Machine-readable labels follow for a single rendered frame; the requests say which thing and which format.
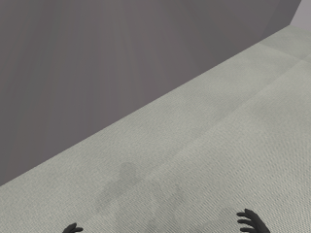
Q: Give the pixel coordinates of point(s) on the robot right hand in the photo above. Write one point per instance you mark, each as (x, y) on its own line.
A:
(257, 224)

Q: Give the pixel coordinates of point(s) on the robot left hand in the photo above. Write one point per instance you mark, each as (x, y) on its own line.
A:
(72, 228)

